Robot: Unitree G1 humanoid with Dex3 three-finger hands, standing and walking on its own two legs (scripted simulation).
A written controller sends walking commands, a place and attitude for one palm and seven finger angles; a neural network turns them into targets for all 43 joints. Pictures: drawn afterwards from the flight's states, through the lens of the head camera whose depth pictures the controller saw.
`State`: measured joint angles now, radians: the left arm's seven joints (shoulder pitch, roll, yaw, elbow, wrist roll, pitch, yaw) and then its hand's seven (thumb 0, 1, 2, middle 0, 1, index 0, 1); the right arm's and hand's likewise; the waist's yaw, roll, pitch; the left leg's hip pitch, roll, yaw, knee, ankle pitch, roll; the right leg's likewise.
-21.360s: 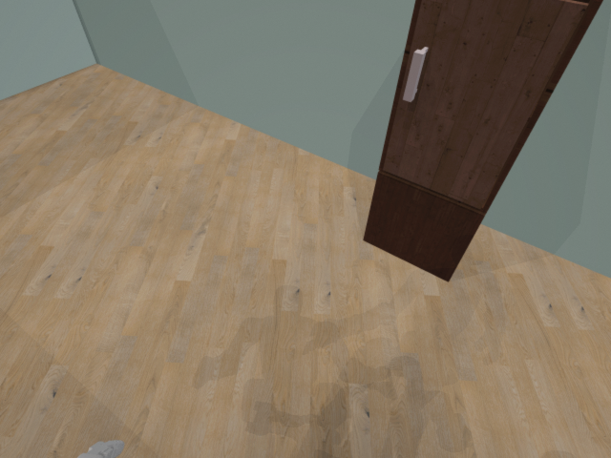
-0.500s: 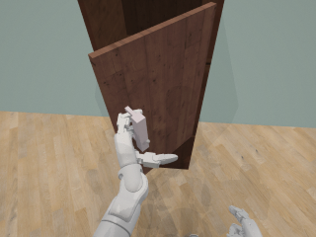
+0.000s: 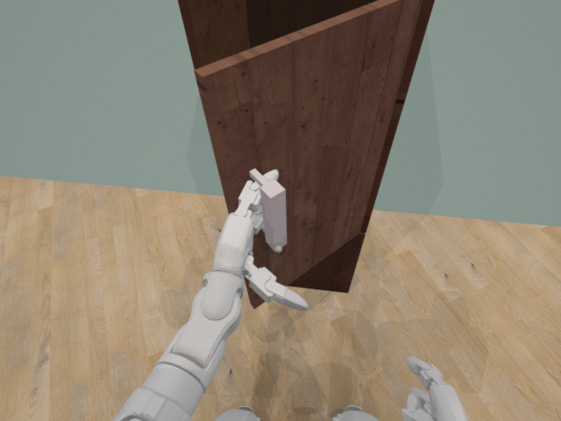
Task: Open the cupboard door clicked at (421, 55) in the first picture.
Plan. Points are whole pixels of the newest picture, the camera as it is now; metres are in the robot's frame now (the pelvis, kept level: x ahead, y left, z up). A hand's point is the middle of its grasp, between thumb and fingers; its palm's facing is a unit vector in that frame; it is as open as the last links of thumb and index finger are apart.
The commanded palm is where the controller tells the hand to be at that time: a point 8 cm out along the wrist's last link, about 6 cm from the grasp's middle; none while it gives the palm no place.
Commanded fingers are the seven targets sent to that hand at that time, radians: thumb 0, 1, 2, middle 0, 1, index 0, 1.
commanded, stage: slide the hand sideways off the handle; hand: left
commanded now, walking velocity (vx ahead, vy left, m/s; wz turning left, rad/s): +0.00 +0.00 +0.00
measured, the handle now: (266, 209) +0.40 +0.05 +0.07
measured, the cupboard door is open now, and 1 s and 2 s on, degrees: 45 46 46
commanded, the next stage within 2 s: draw the hand back to the body in 1.00 s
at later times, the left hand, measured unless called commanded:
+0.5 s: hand (263, 274) +0.29 +0.05 +0.07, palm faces -0.13 -0.99 -0.01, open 16.4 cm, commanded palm +0.27 +0.10 +0.07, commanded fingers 0.00 -0.50 0.30 -0.15 -0.30 -0.15 -0.30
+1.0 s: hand (228, 310) +0.24 +0.09 +0.07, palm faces -0.09 -0.99 -0.05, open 16.3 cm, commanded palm +0.22 +0.14 +0.07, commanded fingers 0.00 -0.50 0.30 -0.15 -0.30 -0.15 -0.30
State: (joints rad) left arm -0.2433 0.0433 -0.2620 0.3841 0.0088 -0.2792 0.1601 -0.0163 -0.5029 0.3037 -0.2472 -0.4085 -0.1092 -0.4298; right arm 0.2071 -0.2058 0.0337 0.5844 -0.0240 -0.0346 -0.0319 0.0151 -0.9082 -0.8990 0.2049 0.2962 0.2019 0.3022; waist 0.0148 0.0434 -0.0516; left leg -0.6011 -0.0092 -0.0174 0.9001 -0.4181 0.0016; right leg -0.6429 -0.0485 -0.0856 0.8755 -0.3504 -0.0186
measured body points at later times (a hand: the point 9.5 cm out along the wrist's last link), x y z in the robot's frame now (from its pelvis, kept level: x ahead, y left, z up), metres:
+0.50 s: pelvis +0.03 +0.00 +0.01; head +0.07 -0.01 +0.45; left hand +0.29 +0.10 +0.08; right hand +0.20 -0.22 -0.08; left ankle +0.02 +0.12 -0.69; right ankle +0.06 -0.11 -0.69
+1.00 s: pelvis +0.04 -0.01 -0.01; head +0.08 -0.03 +0.44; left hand +0.24 +0.14 +0.08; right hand +0.23 -0.23 -0.08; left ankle +0.02 +0.12 -0.69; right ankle +0.06 -0.11 -0.69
